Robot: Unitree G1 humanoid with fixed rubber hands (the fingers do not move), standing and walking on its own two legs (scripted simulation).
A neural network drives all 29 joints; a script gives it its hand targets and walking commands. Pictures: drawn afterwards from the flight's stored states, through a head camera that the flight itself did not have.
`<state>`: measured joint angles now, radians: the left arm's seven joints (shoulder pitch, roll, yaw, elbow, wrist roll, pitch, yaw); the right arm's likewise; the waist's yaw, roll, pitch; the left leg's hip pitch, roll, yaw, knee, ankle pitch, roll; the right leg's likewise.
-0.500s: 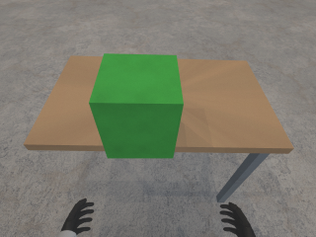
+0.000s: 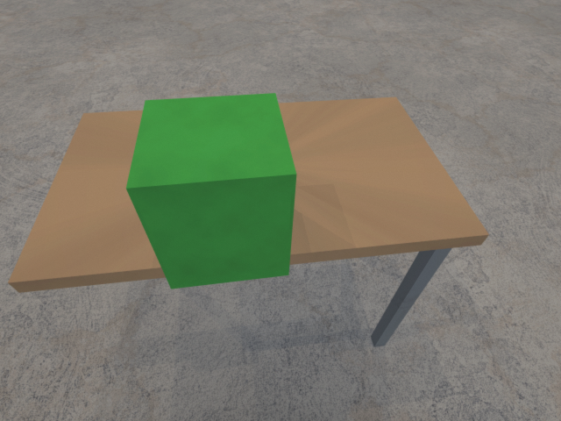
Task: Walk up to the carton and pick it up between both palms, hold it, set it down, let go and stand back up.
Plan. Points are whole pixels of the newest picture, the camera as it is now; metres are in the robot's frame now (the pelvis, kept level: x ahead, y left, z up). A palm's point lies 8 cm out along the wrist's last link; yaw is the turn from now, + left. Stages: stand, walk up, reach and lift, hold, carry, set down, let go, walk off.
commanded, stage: stand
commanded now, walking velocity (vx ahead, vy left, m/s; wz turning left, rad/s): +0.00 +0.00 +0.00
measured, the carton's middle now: (221, 193) +0.46 +0.09 +0.05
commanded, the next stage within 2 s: none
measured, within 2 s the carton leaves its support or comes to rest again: neither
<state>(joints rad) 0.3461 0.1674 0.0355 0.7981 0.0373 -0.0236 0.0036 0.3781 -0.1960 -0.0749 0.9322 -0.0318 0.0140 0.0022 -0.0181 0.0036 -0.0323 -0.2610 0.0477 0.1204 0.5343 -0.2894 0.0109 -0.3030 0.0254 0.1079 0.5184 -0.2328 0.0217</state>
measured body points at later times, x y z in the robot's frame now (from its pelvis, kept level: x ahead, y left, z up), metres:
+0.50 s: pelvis -0.01 +0.01 +0.00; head -0.01 +0.00 +0.45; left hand +0.00 +0.23 -0.15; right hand -0.04 -0.22 -0.16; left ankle +0.00 +0.11 -0.73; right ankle +0.03 -0.14 -0.73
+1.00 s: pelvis -0.01 +0.01 +0.00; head -0.01 +0.00 +0.45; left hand -0.01 +0.22 -0.15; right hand -0.03 -0.21 -0.16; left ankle +0.00 +0.11 -0.73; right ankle +0.03 -0.14 -0.73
